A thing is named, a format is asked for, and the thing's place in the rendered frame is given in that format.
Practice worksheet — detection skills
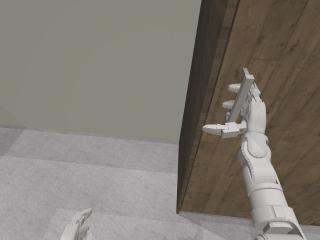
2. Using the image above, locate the right robot hand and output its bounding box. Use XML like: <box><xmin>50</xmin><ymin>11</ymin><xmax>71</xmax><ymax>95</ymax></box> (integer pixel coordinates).
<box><xmin>202</xmin><ymin>83</ymin><xmax>267</xmax><ymax>139</ymax></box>

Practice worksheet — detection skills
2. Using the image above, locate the left robot hand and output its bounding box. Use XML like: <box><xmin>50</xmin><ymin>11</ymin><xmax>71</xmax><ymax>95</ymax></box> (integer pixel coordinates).
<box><xmin>59</xmin><ymin>208</ymin><xmax>95</xmax><ymax>240</ymax></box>

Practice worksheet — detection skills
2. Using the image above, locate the handle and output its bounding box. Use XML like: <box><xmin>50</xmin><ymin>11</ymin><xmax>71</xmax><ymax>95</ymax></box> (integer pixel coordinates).
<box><xmin>224</xmin><ymin>68</ymin><xmax>255</xmax><ymax>123</ymax></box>

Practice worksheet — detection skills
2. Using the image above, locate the robot right forearm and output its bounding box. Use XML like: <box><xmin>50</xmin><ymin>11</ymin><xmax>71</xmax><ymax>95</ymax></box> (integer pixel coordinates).
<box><xmin>237</xmin><ymin>132</ymin><xmax>307</xmax><ymax>240</ymax></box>

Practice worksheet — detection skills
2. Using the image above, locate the wardrobe door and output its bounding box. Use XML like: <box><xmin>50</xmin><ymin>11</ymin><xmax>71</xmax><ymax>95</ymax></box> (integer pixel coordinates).
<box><xmin>180</xmin><ymin>0</ymin><xmax>320</xmax><ymax>226</ymax></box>

